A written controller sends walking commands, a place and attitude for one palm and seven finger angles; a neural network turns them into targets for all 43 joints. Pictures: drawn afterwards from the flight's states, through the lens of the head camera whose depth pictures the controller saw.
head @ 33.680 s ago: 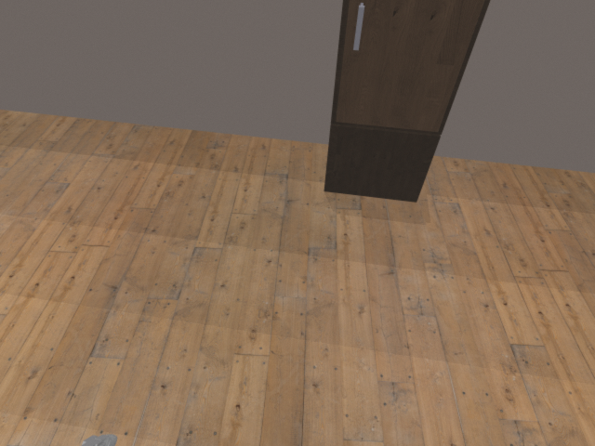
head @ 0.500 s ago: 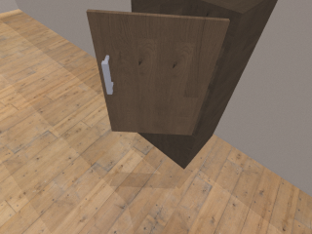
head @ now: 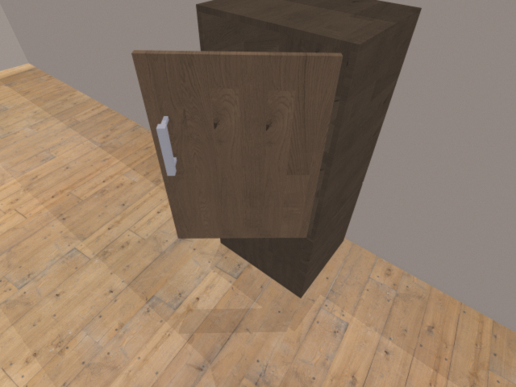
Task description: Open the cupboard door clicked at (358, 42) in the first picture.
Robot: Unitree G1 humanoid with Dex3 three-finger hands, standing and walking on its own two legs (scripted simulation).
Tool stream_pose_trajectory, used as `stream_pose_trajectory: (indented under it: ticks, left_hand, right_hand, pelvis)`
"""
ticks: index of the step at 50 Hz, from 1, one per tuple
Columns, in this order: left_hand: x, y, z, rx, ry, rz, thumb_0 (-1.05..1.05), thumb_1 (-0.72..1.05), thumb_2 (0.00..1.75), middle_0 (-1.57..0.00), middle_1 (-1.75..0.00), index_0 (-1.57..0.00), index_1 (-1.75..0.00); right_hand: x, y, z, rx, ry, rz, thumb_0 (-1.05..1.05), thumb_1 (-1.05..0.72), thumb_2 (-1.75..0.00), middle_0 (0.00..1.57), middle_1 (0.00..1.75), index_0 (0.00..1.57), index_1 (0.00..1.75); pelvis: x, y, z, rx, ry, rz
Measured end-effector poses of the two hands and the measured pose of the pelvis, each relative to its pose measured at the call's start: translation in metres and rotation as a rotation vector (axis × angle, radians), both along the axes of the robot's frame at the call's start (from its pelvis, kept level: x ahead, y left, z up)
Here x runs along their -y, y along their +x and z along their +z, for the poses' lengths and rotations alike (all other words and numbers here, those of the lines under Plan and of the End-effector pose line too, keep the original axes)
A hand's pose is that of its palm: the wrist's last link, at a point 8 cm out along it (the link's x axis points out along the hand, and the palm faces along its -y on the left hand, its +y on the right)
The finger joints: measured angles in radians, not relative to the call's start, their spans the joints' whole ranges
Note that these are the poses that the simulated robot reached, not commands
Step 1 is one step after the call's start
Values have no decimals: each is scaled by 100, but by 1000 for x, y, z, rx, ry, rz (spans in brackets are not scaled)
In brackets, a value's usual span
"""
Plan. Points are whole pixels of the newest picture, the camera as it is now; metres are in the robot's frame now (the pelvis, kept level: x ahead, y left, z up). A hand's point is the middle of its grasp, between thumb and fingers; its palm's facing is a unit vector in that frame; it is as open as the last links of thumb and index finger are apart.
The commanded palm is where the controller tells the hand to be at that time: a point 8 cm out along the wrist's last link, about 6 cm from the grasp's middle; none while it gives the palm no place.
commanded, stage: look again from close up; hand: left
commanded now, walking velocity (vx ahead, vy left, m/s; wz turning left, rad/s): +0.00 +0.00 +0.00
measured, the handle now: (168, 146) +0.62 +0.25 +0.04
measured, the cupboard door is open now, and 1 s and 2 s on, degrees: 40 40 40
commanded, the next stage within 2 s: shuffle to correct the standing spot in 0.16 s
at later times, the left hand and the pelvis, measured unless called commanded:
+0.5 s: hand out of the picture -0.01 +0.19 -0.17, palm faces +0.01 -0.98 -0.19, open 7.4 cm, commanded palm none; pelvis -0.01 +0.00 +0.00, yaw +0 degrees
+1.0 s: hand out of the picture +0.06 +0.18 -0.18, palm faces +0.15 -0.98 -0.12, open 7.4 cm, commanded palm none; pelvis +0.07 +0.04 +0.00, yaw +4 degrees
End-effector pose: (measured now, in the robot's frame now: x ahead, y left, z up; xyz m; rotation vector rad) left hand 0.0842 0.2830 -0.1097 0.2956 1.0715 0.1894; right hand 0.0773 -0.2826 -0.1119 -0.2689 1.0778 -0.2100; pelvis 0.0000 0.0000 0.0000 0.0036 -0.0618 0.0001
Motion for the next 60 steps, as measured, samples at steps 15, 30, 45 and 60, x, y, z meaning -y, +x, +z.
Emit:
stream_pose_trajectory:
  ticks: [15,30,45,60]
  left_hand:
    - [7,-23,1,-42,-12,-12,1,90,90,-20,-30,-20,-30]
    - [55,-133,-44,-368,-204,136,1,90,90,-20,-30,-20,-30]
    - [58,-53,-42,-218,-210,182,1,90,90,-20,-30,-20,-30]
    - [7,9,-53,-291,-231,148,1,91,90,-20,-30,-20,-30]
  right_hand:
    - [-1,-46,-5,-109,24,4,0,-90,-90,20,30,20,30]
    - [-74,-124,-27,-382,137,-95,0,-91,-90,20,30,20,30]
    - [-107,-86,-37,-431,202,-104,0,-90,-90,20,30,20,30]
    - [-122,60,-13,-170,61,-32,1,-93,-90,19,30,20,30]
  pelvis:
    - [3,-17,6,-6,2,7]
    - [-15,7,-2,-14,-16,11]
    - [-22,56,-6,-19,-35,50]
    - [-67,109,-1,-33,-27,36]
